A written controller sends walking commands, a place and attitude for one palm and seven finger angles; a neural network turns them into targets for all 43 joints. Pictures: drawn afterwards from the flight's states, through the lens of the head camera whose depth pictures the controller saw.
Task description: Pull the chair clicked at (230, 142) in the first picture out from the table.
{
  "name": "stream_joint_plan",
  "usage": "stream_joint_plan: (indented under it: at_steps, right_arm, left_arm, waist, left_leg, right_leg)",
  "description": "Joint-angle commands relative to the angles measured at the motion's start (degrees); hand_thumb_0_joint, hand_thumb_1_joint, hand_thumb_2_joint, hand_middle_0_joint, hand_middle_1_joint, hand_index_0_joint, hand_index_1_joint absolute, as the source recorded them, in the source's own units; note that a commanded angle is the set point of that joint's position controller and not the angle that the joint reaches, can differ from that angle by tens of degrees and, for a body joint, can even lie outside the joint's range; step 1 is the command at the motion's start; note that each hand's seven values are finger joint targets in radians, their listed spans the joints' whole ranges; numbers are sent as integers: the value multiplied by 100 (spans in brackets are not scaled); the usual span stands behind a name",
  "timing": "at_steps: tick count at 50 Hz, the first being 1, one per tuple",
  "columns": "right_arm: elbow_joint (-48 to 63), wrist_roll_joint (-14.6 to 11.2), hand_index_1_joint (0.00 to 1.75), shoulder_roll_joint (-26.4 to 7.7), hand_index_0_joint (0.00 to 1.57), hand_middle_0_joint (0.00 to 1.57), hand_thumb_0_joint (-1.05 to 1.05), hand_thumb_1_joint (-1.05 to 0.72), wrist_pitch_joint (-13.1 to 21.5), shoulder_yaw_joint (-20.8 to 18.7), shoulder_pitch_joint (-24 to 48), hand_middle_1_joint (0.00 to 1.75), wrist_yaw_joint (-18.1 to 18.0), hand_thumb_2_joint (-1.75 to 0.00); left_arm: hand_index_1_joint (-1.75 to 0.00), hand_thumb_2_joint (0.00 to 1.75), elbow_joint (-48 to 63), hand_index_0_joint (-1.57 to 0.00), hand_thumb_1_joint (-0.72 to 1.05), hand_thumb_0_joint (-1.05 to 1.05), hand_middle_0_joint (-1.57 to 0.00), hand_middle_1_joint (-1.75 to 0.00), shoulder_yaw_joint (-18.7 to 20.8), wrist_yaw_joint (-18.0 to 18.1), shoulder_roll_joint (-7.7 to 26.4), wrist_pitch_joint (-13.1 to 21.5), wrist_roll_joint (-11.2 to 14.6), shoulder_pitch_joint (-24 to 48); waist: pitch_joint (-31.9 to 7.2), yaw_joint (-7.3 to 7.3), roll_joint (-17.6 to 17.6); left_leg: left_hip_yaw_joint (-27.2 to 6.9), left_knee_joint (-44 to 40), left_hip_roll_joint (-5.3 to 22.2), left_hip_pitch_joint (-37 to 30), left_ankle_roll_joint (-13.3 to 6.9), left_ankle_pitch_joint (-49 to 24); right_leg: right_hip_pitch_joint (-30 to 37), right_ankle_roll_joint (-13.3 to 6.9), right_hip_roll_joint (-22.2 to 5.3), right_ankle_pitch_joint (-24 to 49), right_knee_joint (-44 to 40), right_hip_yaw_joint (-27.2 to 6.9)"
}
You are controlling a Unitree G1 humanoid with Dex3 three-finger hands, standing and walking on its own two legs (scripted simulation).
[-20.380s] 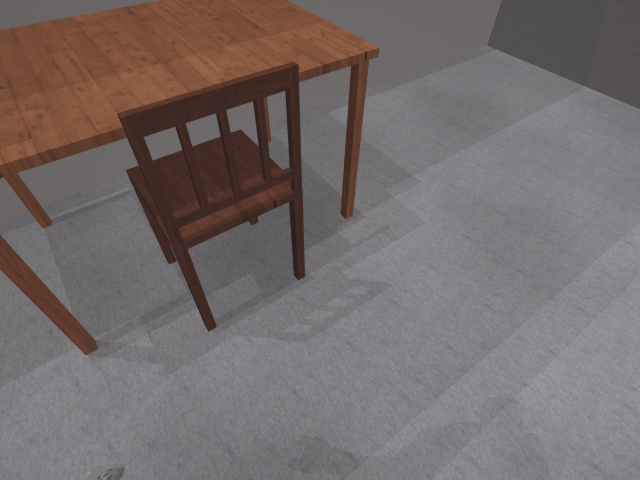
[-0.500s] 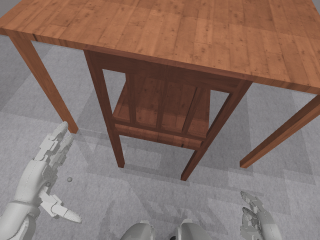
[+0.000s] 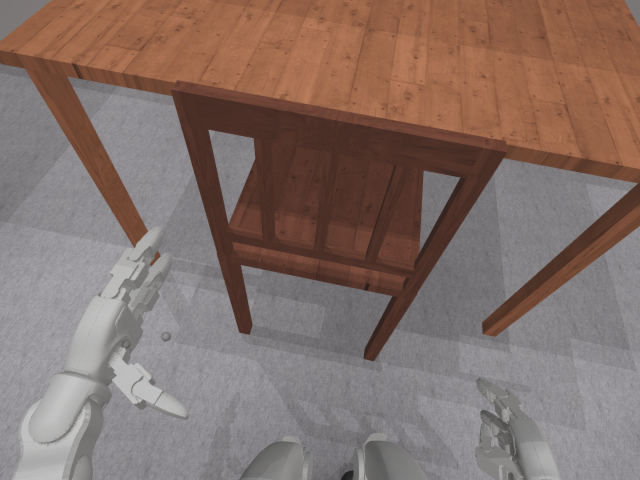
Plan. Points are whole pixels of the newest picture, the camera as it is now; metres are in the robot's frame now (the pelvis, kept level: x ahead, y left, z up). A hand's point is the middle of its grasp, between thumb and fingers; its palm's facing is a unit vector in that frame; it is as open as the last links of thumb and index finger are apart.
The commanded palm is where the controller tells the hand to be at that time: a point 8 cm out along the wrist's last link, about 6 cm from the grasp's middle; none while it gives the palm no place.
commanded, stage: aim the fingers beside a spindle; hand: left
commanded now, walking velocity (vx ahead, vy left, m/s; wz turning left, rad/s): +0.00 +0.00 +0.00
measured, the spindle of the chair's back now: (325, 205) +0.51 +0.02 -0.02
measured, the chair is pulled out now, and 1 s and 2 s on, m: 0.00 0.00 0.00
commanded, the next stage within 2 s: push the fingers through the gap in 1.72 s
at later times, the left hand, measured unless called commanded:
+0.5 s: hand (213, 301) +0.32 +0.15 +0.03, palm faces -0.14 -0.99 -0.05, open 16.9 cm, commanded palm +0.31 +0.20 +0.03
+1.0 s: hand (248, 270) +0.37 +0.12 +0.01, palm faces -0.14 -0.99 -0.04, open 16.9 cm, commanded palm +0.36 +0.17 +0.01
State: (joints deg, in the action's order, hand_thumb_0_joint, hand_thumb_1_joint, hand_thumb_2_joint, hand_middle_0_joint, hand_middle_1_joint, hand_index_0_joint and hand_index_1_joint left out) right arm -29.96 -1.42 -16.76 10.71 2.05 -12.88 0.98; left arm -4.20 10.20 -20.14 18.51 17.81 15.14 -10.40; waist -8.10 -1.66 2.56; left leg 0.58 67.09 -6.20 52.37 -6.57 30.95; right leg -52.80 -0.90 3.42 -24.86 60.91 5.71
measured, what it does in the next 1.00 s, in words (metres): stands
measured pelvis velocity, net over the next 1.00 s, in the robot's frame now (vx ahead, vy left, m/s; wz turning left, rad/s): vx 0.00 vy -0.05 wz -0.01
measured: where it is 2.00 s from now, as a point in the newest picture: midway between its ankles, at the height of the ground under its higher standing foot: outside the picture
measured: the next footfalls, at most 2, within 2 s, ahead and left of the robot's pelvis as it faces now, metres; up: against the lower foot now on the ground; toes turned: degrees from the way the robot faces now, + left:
none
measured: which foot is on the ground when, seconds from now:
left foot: down 0.00-1.00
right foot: down 0.00-1.00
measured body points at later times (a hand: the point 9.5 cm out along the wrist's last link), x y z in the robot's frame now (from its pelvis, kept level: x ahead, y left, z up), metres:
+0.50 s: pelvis +0.00 -0.02 -0.01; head +0.09 +0.00 +0.43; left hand +0.32 +0.21 +0.03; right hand +0.15 -0.27 -0.09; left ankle +0.01 +0.01 -0.65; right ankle +0.05 -0.12 -0.65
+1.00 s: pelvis +0.00 -0.05 -0.02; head +0.11 -0.03 +0.42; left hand +0.37 +0.17 +0.01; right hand +0.14 -0.30 -0.12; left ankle +0.01 +0.01 -0.65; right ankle +0.05 -0.12 -0.65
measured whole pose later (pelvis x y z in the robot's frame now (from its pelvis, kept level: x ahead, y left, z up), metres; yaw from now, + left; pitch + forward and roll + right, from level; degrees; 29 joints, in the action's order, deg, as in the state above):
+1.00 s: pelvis +0.00 -0.05 -0.02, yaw -1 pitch +22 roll -2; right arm -32.0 -1.0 -16.6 6.3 2.4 -13.4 1.7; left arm -32.3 10.5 -16.5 17.8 23.1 11.7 17.3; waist -9.3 -3.9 1.0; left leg 1.3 70.8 -4.7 61.3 -5.9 31.6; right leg -63.3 -4.8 4.6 -25.9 66.6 6.0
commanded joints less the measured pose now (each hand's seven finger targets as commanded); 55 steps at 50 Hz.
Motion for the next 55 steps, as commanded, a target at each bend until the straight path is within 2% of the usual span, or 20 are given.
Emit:
stream_joint_plan:
  at_steps: [1,2,3,4,10,19,20,24,27,30,32,33,36,38,41,48,50,52,53,55]
  right_arm:
    - [757,-15,30,-959,20,20,0,-90,172,-419,68,30,-89,-90]
    - [734,-17,30,-952,20,20,0,-90,144,-417,71,30,-100,-90]
    - [714,-16,30,-962,20,20,0,-90,126,-416,58,30,-112,-90]
    - [748,-16,30,-942,20,20,0,-90,108,-411,72,30,-114,-90]
    - [708,-15,30,-956,20,20,0,-90,84,-427,-23,30,-80,-90]
    - [632,6,30,-932,20,20,0,-90,-33,-398,-42,30,-47,-90]
    - [636,1,30,-912,20,20,0,-90,-39,-389,-18,30,-44,-90]
    - [592,9,30,-911,20,20,0,-90,-48,-379,-77,30,-39,-90]
    - [566,-1,30,-887,20,20,0,-90,-42,-370,-110,30,-32,-90]
    - [556,2,30,-888,20,20,0,-90,-77,-370,-134,30,-25,-90]
    - [550,7,30,-868,20,20,0,-90,-81,-357,-139,30,-5,-90]
    - [539,14,30,-874,20,20,0,-90,-95,-353,-147,30,-4,-90]
    - [516,14,30,-858,20,20,0,-90,-122,-333,-133,30,-8,-90]
    - [463,22,30,-884,20,20,0,-90,-140,-335,-177,30,-18,-90]
    - [481,21,30,-864,20,20,0,-90,-136,-333,-180,30,-12,-90]
    - [382,23,30,-892,20,20,0,-90,-253,-333,-303,30,2,-90]
    - [365,23,30,-879,20,20,0,-90,-285,-323,-316,30,2,-90]
    - [390,46,30,-881,20,20,0,-90,-298,-334,-352,30,23,-90]
    - [385,46,30,-856,20,20,0,-90,-303,-333,-357,30,34,-90]
    - [343,55,30,-888,20,20,0,-90,-330,-355,-430,30,29,-90]
  left_arm:
    - [-8,30,1051,-6,-50,0,-6,-8,386,132,730,350,64,848]
    - [-8,30,881,-6,-50,0,-6,-8,359,147,697,344,46,1018]
    - [-8,30,780,-6,-50,0,-6,-8,479,175,815,364,26,1124]
    - [-8,30,706,-6,-50,0,-6,-8,409,176,708,367,29,1112]
    - [-8,30,750,-6,-50,0,-6,-8,184,213,615,469,-24,1568]
    - [-8,30,107,-6,-50,0,-6,-8,385,378,802,542,-111,2051]
    - [-8,30,54,-6,-50,0,-6,-8,277,369,687,571,-110,2156]
    - [-8,30,-133,-6,-50,0,-6,-8,339,359,795,649,-124,2448]
    - [-8,30,-302,-6,-50,0,-6,-8,219,309,684,689,-131,2613]
    - [-8,30,-549,-6,-50,0,-6,-8,306,297,775,698,-133,2774]
    - [-8,30,-624,-6,-50,0,-6,-8,293,299,746,721,-144,2853]
    - [-8,30,-641,-6,-50,0,-6,-8,330,317,793,737,-133,2981]
    - [-8,30,-917,-6,-50,0,-6,-8,230,334,700,770,-165,3322]
    - [-8,30,-1137,-6,-50,0,-6,-8,424,360,907,802,-190,3558]
    - [-8,30,-1069,-6,-50,0,-6,-8,278,339,830,896,-224,3964]
    - [-8,30,-1844,-6,-50,0,-6,-8,417,379,902,880,-255,4257]
    - [-8,30,-1952,-6,-50,0,-6,-8,452,387,959,907,-285,4512]
    - [-8,30,-1928,-6,-50,0,-6,-8,519,427,1015,973,-311,4559]
    - [-8,30,-1925,-6,-50,0,-6,-8,311,422,799,997,-310,4739]
    - [-8,30,-2186,-6,-50,0,-6,-8,513,452,975,1036,-310,4775]
  waist:
    - [-1412,-43,370]
    - [-1354,-91,233]
    - [-1329,-58,231]
    - [-1400,-49,215]
    - [-1756,-103,422]
    - [-1750,-99,144]
    - [-1750,-121,128]
    - [-1916,-133,238]
    - [-2030,-171,290]
    - [-2037,-163,14]
    - [-2100,-146,282]
    - [-2117,-162,122]
    - [-2027,-246,88]
    - [-2074,-221,-54]
    - [-2337,-236,251]
    - [-2328,-302,-151]
    - [-2295,-294,37]
    - [-2529,-245,89]
    - [-2579,-334,96]
    - [-2583,-335,-160]
  left_leg:
    - [-1834,-1667,942,-1771,1156,-2186]
    - [-1723,-1605,907,-1596,1094,-1985]
    - [-1676,-1596,896,-1499,1084,-1887]
    - [-1590,-1550,854,-1437,1042,-1907]
    - [-1658,-1436,921,-1785,1103,-2381]
    - [-1280,-1243,775,-1205,930,-2076]
    - [-1250,-1221,761,-1166,900,-1998]
    - [-1115,-1100,720,-1111,854,-2150]
    - [-1012,-1014,681,-1087,813,-2281]
    - [-865,-947,621,-779,722,-2093]
    - [-825,-916,597,-796,730,-2167]
    - [-795,-885,582,-717,701,-2130]
    - [-687,-799,547,-440,607,-1812]
    - [-665,-764,528,-281,579,-1704]
    - [-623,-688,513,-390,547,-1728]
    - [-524,-558,495,60,454,-1664]
    - [-494,-530,486,128,454,-1593]
    - [-486,-519,476,46,463,-1716]
    - [-484,-485,470,34,450,-1714]
    - [-455,-420,471,226,420,-1609]
  right_leg:
    - [-26,-37,-103,300,-204,-173]
    - [-16,-38,-105,257,-244,-182]
    - [16,-55,-103,228,-229,-180]
    - [90,-65,-103,247,-253,-198]
    - [-55,-51,-119,408,-215,-221]
    - [196,-99,-103,424,-284,-288]
    - [205,-96,-100,399,-308,-303]
    - [282,-106,-101,530,-310,-339]
    - [359,-108,-110,666,-318,-370]
    - [573,-111,-109,728,-335,-428]
    - [532,-123,-122,763,-316,-442]
    - [599,-121,-117,808,-314,-461]
    - [568,-111,-123,709,-327,-541]
    - [672,-115,-133,683,-311,-587]
    - [656,-123,-153,723,-275,-654]
    - [781,-88,-174,869,-253,-777]
    - [754,-103,-188,806,-248,-844]
    - [835,-108,-181,929,-190,-822]
    - [792,-94,-186,950,-196,-842]
    - [860,-76,-186,894,-210,-913]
